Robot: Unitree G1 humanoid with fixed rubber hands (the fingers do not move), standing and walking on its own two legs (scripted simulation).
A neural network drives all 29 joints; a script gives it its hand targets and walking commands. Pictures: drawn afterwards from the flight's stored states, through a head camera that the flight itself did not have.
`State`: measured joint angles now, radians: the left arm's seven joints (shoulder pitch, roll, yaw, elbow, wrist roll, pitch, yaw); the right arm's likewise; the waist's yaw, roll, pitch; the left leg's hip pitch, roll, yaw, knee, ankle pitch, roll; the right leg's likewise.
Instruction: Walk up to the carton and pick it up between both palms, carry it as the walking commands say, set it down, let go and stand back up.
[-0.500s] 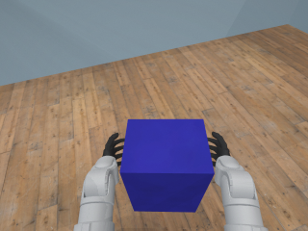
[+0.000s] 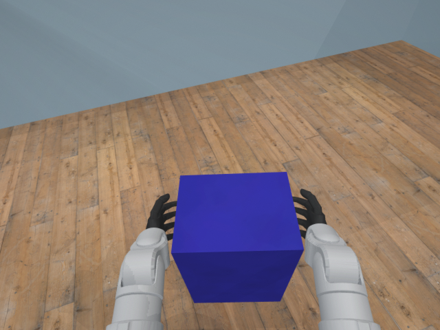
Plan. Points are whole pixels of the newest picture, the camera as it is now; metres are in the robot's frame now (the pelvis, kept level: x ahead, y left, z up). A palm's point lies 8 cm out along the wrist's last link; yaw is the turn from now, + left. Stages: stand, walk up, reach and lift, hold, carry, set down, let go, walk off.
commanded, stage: carry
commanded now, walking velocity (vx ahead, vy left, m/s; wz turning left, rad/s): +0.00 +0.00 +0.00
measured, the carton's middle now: (235, 244) +0.30 +0.00 -0.05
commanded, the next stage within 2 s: hold in 0.70 s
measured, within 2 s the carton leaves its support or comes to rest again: neither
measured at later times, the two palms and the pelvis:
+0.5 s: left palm (163, 232) +0.28 +0.13 +0.03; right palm (322, 232) +0.28 -0.16 +0.03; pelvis +0.00 -0.01 +0.00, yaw +0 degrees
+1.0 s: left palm (149, 249) +0.25 +0.15 +0.04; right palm (312, 231) +0.28 -0.14 +0.05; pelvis -0.01 -0.01 +0.01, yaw +8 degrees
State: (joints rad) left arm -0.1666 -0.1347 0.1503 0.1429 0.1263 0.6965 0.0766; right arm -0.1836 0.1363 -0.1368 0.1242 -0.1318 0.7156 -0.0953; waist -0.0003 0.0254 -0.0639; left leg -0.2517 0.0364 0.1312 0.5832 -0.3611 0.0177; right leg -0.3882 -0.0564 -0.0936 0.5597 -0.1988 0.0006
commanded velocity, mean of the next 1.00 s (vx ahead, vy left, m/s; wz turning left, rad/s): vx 0.00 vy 0.00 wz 0.00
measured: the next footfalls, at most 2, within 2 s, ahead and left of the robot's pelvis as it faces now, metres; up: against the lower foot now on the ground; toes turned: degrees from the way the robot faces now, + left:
none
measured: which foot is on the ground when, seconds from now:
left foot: down 0.00-1.00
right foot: down 0.00-1.00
